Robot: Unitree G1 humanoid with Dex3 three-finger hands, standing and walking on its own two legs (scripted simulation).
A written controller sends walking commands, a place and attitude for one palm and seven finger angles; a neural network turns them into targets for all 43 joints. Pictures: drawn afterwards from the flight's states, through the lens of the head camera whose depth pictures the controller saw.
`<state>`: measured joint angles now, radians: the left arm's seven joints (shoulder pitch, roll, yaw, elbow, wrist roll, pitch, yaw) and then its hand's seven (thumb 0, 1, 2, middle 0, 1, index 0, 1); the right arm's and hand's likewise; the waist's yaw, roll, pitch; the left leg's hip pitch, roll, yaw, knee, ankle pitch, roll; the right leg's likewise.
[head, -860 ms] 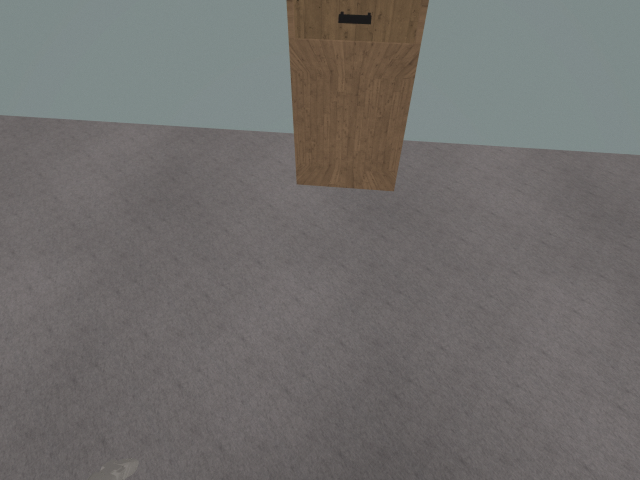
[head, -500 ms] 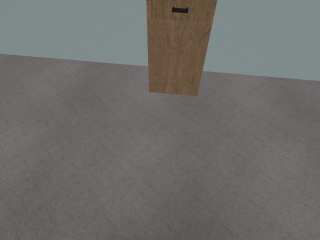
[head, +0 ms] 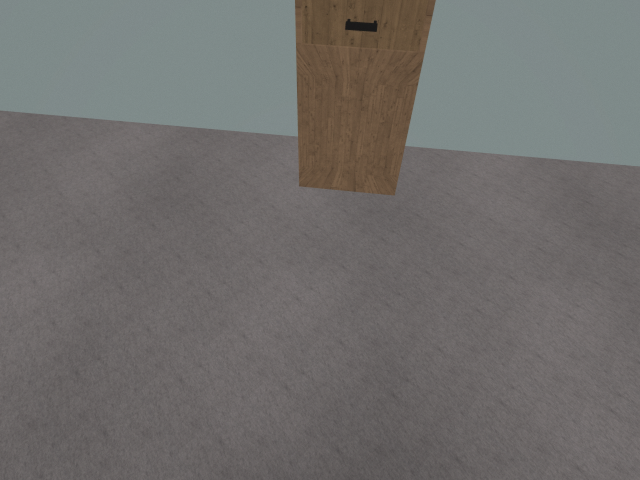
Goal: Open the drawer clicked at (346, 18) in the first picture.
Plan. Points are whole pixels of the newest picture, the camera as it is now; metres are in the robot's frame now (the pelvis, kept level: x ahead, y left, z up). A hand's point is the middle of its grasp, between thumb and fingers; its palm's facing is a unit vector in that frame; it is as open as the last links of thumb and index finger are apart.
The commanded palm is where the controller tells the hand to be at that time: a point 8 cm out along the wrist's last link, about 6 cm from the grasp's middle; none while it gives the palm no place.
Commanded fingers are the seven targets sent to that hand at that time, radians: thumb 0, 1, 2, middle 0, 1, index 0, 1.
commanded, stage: look at it before walking up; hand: left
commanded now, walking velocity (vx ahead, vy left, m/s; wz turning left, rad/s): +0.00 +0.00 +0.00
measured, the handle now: (361, 24) +1.54 -0.05 +0.01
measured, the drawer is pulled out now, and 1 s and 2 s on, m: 0.00 0.00 0.00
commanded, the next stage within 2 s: walk to a spot facing it in 0.58 s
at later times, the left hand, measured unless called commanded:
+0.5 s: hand out of the picture +0.07 +0.25 -0.16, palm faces -0.03 -0.94 -0.33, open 7.4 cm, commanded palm none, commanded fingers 0.00 0.90 0.90 -0.20 -0.30 -0.20 -0.30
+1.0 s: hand out of the picture +0.06 +0.19 -0.18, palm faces -0.10 -0.97 -0.22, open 7.4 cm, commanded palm none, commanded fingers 0.00 0.90 0.90 -0.20 -0.30 -0.20 -0.30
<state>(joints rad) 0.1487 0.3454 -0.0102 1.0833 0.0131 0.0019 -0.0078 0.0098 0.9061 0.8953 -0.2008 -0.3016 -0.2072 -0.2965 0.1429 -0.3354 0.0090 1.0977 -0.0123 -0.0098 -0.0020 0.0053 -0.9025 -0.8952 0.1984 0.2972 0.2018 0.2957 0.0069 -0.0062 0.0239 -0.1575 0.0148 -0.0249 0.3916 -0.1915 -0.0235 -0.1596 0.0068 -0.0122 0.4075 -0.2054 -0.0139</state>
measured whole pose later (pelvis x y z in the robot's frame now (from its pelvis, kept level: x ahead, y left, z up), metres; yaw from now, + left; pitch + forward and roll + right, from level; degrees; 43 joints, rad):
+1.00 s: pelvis +0.05 -0.01 -0.02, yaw -8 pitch -1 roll +2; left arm 0.35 0.24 0.01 1.07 0.02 0.02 -0.04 0.01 0.91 0.90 -0.20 -0.30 -0.20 -0.30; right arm 0.28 -0.23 -0.01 1.08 -0.02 -0.02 0.00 0.00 -0.90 -0.90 0.20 0.30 0.20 0.30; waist 0.02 -0.02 -0.01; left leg -0.14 0.06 0.10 0.54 -0.37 -0.04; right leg -0.27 0.01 0.02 0.67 -0.42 -0.03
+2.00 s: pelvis +0.44 -0.07 +0.00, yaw -24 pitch -1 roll +0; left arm 0.16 0.17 0.06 1.01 0.04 0.02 -0.03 0.01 0.91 0.90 -0.19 -0.30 -0.20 -0.30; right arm 0.48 -0.12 -0.03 1.14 -0.02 -0.09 -0.02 0.00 -0.91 -0.90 0.19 0.30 0.20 0.30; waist -0.05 -0.03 0.04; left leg 0.03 0.02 0.29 0.30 -0.31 0.03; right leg -0.57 -0.12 -0.08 0.80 -0.13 0.01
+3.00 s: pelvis +0.74 -0.24 -0.01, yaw -13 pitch -1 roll +0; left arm 0.17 0.19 0.06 0.95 0.02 0.03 0.02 0.01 0.91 0.90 -0.20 -0.30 -0.20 -0.30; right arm 0.21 -0.18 -0.05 0.99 -0.03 0.02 0.00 0.00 -0.92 -0.90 0.20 0.30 0.20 0.30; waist -0.02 0.01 0.05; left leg -0.32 -0.01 0.03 0.49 -0.16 0.04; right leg -0.41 -0.07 -0.04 0.80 -0.39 0.08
